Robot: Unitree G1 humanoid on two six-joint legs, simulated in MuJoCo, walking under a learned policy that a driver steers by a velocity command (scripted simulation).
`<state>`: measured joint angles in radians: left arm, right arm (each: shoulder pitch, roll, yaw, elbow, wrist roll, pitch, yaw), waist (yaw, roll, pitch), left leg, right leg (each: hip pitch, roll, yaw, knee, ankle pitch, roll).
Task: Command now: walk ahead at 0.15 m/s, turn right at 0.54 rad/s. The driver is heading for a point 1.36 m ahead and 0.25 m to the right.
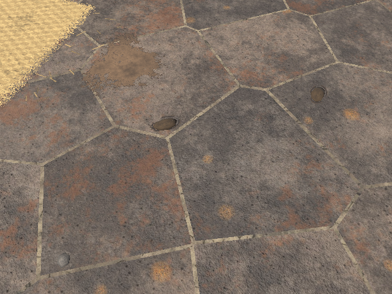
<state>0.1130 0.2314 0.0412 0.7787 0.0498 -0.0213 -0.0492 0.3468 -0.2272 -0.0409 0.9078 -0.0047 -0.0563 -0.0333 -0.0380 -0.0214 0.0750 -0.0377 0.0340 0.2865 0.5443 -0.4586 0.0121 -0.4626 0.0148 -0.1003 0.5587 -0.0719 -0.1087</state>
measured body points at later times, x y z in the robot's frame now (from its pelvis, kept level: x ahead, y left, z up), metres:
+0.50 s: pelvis +0.05 +0.02 +0.01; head +0.08 +0.02 +0.46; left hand +0.22 +0.27 -0.11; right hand +0.10 -0.27 -0.10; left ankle +0.09 +0.15 -0.70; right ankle +0.12 -0.06 -0.72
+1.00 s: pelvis +0.05 +0.04 +0.02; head +0.06 +0.02 +0.47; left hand +0.26 +0.22 -0.10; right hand +0.00 -0.23 -0.12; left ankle +0.10 +0.14 -0.72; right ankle -0.02 -0.05 -0.72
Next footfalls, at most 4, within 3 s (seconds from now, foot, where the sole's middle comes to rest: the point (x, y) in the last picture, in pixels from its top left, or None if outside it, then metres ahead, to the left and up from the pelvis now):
0.54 left None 0.13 0.12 -0.76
0.92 right None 0.01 -0.07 -0.76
1.26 left None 0.11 0.13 -0.76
1.84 right None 0.09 -0.06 -0.76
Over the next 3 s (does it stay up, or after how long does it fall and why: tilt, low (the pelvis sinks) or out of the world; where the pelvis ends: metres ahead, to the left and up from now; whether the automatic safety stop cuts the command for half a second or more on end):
stays up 0.05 0.03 0.02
